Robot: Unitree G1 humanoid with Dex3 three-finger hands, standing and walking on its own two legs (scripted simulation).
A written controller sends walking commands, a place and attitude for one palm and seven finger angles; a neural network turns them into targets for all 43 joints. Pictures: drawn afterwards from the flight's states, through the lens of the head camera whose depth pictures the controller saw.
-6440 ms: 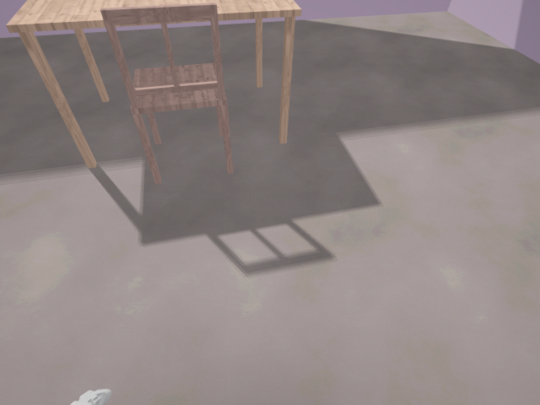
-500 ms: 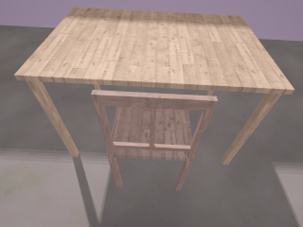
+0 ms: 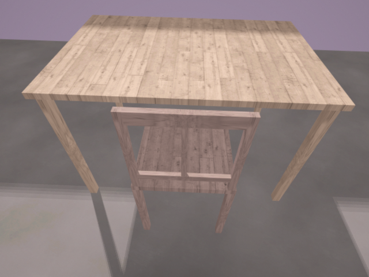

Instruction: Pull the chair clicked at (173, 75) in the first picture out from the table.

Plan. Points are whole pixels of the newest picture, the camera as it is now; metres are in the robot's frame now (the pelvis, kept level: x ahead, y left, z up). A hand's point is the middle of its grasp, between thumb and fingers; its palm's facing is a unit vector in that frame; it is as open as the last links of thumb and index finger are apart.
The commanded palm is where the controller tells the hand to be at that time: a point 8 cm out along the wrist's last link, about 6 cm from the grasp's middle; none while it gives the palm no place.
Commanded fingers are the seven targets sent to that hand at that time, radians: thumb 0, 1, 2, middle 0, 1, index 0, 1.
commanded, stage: look again from close up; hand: left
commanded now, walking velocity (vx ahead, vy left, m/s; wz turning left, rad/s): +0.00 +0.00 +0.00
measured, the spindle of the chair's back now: (184, 152) +0.51 +0.03 -0.10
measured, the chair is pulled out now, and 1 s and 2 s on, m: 0.00 0.00 0.00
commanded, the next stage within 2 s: shuffle to correct the standing spot in 0.84 s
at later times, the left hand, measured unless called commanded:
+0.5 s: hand out of the picture -0.04 +0.19 -0.18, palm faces +0.02 -0.98 -0.19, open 7.4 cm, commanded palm none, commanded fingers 0.00 0.90 0.90 -0.20 -0.30 -0.20 -0.30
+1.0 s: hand out of the picture -0.02 +0.18 -0.17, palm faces +0.01 -0.99 -0.17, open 7.4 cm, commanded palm none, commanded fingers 0.00 0.90 0.90 -0.20 -0.30 -0.20 -0.30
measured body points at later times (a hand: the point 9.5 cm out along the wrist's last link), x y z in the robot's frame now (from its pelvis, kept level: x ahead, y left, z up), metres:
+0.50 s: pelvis -0.02 +0.02 +0.00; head -0.01 +0.02 +0.45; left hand -0.04 +0.24 -0.16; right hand -0.03 -0.21 -0.15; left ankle +0.00 +0.10 -0.74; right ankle +0.00 -0.12 -0.74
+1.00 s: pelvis -0.02 +0.02 +0.00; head +0.00 +0.02 +0.45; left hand -0.02 +0.23 -0.16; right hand -0.03 -0.19 -0.16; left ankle +0.00 +0.10 -0.74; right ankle +0.00 -0.12 -0.74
